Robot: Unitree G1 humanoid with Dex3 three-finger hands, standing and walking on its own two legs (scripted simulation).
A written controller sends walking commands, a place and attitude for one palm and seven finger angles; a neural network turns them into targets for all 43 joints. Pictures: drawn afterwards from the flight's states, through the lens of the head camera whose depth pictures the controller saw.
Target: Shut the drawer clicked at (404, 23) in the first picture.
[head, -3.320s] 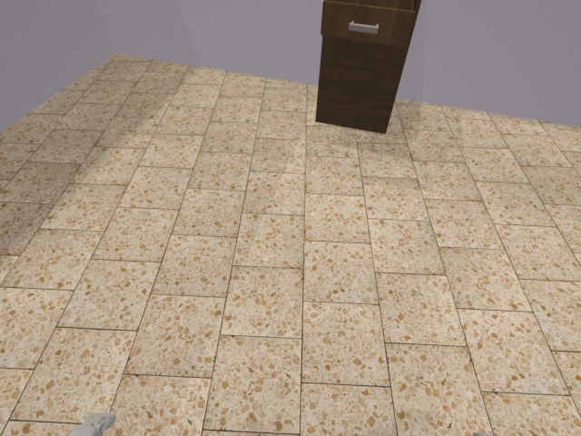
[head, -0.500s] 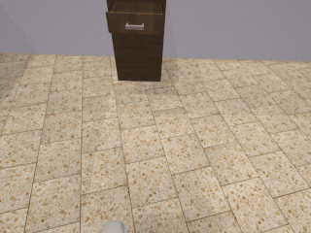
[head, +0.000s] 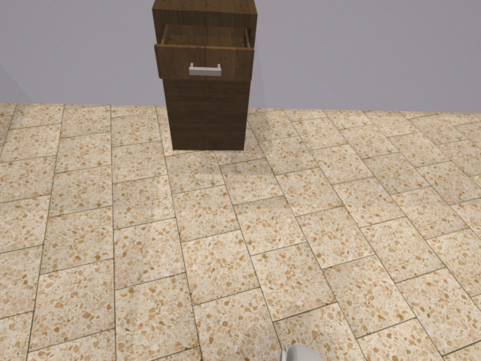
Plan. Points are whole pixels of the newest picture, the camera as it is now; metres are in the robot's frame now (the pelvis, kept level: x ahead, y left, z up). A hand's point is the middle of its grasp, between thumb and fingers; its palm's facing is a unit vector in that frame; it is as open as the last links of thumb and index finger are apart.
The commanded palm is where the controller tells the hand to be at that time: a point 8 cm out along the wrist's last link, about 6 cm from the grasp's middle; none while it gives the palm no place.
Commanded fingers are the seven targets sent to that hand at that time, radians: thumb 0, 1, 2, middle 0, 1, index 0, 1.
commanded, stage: walk to a spot facing it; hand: left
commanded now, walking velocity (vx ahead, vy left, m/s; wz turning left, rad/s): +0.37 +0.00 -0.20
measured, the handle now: (205, 68) +1.15 +0.21 -0.12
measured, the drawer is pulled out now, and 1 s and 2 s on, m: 0.20 0.20 0.20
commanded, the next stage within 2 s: turn to face it in 0.88 s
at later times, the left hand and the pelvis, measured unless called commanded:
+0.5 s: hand (181, 298) +0.27 +0.14 -0.17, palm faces +0.00 -0.98 -0.21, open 7.1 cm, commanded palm none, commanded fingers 0.00 0.90 0.90 -0.20 -0.30 -0.20 -0.30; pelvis +0.22 -0.05 -0.01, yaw -2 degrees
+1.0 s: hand (183, 223) +0.46 +0.17 -0.18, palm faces -0.09 -0.98 -0.16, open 7.4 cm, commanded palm none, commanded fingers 0.00 0.90 0.90 -0.20 -0.30 -0.20 -0.30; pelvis +0.41 +0.00 +0.00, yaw -9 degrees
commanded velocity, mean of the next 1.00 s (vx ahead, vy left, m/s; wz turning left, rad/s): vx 0.31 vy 0.00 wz -0.16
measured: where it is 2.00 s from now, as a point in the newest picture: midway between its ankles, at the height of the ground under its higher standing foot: (247, 294)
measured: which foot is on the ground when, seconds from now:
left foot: down 0.00-0.22, up 0.24-0.64, down 0.66-1.00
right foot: up 0.00-0.22, down 0.24-0.68, up 0.70-1.00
